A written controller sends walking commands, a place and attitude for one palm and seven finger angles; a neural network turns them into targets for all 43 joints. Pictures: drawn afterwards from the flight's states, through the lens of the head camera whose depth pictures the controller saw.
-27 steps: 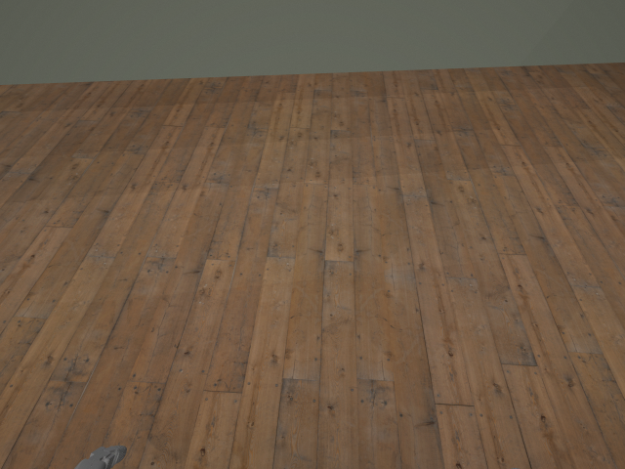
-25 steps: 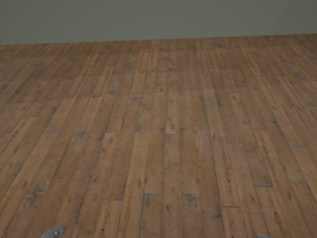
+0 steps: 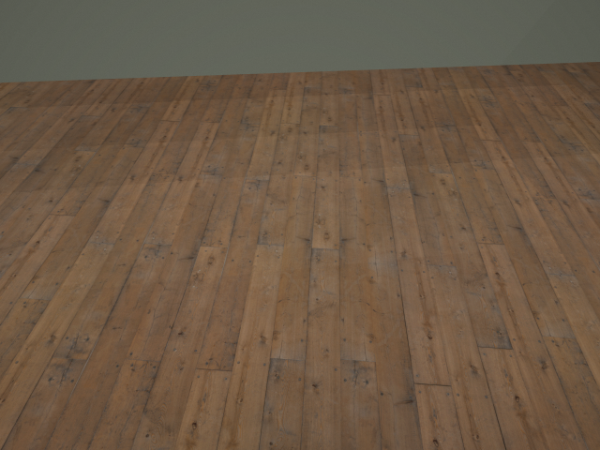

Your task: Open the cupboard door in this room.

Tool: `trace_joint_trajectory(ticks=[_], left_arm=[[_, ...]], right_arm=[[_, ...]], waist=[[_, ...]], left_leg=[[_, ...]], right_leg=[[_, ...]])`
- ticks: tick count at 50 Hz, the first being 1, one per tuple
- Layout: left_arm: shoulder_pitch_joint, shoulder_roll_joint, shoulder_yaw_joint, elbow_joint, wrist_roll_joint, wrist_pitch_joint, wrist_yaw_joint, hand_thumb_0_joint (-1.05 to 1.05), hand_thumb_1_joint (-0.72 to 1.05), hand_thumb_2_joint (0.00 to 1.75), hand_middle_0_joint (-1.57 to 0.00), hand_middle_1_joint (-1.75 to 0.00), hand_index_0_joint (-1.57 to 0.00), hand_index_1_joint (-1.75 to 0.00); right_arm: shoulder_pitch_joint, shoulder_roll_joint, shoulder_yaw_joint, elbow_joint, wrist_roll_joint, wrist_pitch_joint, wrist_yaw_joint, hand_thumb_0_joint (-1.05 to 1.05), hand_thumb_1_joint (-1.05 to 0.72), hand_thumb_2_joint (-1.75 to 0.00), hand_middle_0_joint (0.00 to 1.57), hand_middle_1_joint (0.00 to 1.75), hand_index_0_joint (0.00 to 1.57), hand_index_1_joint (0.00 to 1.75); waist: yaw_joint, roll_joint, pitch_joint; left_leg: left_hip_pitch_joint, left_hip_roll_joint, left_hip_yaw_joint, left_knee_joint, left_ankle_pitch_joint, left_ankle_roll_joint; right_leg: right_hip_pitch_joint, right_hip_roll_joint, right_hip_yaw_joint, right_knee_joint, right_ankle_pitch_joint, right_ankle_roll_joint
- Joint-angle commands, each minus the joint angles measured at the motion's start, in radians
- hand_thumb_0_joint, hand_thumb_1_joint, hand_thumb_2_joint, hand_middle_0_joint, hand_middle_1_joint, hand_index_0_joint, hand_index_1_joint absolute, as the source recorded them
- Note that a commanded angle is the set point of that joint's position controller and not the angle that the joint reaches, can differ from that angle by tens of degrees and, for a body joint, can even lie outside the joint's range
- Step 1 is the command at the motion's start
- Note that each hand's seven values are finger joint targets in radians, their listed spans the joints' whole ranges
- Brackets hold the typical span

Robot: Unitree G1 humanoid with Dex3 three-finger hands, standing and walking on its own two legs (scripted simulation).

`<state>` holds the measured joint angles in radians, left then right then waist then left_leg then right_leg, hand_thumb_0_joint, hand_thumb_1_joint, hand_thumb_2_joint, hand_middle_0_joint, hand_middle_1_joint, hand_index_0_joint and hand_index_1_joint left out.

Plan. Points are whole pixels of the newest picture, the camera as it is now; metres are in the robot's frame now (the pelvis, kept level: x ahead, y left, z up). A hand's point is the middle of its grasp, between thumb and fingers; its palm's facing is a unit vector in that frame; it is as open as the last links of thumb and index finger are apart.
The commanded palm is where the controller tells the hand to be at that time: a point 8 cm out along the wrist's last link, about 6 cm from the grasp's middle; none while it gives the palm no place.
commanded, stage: stand and wait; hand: left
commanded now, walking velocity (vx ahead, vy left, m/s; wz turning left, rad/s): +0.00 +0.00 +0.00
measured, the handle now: out of the picture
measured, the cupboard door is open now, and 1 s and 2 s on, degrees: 0 0 0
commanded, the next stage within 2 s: turn or walk to find it in 0.36 s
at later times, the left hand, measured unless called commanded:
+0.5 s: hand out of the picture +0.06 +0.24 -0.15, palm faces +0.00 -0.94 -0.33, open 7.4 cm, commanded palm none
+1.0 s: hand out of the picture +0.00 +0.22 -0.17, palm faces +0.20 -0.95 -0.24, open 7.4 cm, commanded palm none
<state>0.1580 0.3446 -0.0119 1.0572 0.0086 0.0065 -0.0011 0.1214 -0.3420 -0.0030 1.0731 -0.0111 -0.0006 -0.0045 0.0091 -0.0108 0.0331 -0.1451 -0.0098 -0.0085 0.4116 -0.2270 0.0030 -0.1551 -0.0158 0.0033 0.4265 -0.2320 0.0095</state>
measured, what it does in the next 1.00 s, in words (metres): lifts its right foot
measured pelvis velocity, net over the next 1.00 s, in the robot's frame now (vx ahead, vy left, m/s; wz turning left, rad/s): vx -0.05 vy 0.00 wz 0.20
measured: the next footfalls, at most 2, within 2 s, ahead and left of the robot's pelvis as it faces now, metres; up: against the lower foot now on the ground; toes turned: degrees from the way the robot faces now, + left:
right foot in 1.10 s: -0.01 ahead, -0.13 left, +0.00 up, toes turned +15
left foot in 1.52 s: -0.11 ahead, +0.10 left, +0.00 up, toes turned +32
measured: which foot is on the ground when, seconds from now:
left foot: down 0.00-1.00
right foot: down 0.00-0.74, up 0.76-1.00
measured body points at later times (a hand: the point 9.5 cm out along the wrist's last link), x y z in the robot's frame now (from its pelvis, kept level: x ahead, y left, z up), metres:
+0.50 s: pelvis -0.02 -0.01 +0.00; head -0.02 -0.01 +0.45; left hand +0.06 +0.29 -0.13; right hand +0.06 -0.30 -0.13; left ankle +0.00 +0.12 -0.74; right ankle +0.00 -0.13 -0.74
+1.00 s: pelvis -0.05 +0.00 +0.00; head -0.01 +0.02 +0.44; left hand -0.01 +0.27 -0.15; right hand +0.03 -0.23 -0.15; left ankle +0.00 +0.12 -0.74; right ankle -0.05 -0.14 -0.70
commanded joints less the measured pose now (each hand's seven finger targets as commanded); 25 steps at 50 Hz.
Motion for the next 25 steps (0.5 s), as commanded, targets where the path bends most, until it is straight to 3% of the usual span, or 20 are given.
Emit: trace_joint_trajectory(ticks=[1,20,25], left_arm=[[-0.069,0.207,0.048,-0.062,0.001,-0.032,0.010,0.00,0.90,0.90,-0.20,-0.30,-0.20,-0.30],[-0.074,0.211,0.052,-0.044,0.003,-0.029,0.010,0.00,0.90,0.90,-0.20,-0.30,-0.20,-0.30],[-0.011,0.112,0.041,-0.049,0.003,0.002,0.022,0.00,0.90,0.90,-0.20,-0.30,-0.20,-0.30]], right_arm=[[-0.068,-0.206,-0.041,-0.062,0.000,-0.034,-0.008,0.00,-0.90,-0.90,0.20,0.30,0.20,0.30],[-0.042,-0.209,-0.038,-0.031,-0.001,-0.031,-0.004,0.00,-0.90,-0.90,0.20,0.30,0.20,0.30],[0.008,-0.091,-0.019,-0.044,-0.005,-0.002,0.002,0.00,-0.90,-0.90,0.20,0.30,0.20,0.30]], waist=[[-0.008,0.008,-0.056],[-0.006,0.007,-0.017],[0.000,-0.005,-0.019]], left_leg=[[-0.008,0.114,-0.099,-0.078,0.111,0.033],[-0.050,0.114,-0.114,-0.094,0.071,0.029],[-0.139,0.098,-0.110,-0.020,0.082,0.016]], right_leg=[[0.006,-0.108,0.102,-0.091,0.102,-0.041],[-0.014,-0.110,0.105,-0.116,0.008,-0.038],[-0.016,-0.136,0.086,-0.071,-0.013,-0.020]])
